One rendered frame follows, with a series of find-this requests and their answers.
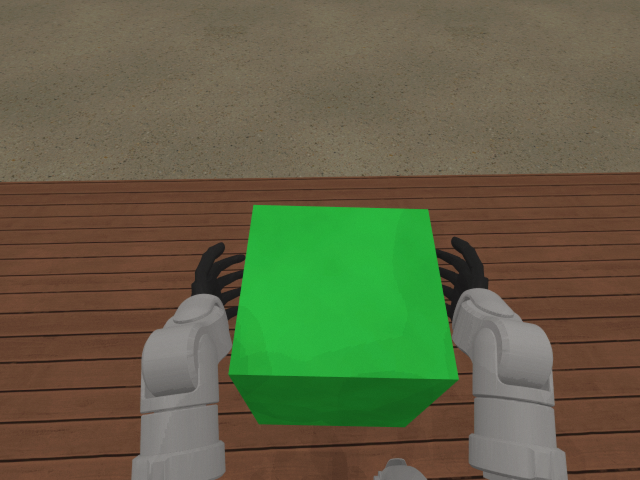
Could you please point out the robot right hand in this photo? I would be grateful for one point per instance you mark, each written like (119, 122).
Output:
(471, 272)

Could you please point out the right robot shin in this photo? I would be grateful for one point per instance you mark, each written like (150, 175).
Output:
(396, 461)

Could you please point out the right robot forearm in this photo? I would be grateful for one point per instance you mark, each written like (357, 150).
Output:
(514, 423)

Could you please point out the robot left hand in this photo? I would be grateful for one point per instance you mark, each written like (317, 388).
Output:
(206, 281)

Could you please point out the carton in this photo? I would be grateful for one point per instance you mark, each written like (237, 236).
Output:
(341, 319)

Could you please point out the left robot forearm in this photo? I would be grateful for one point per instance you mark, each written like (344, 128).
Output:
(179, 377)

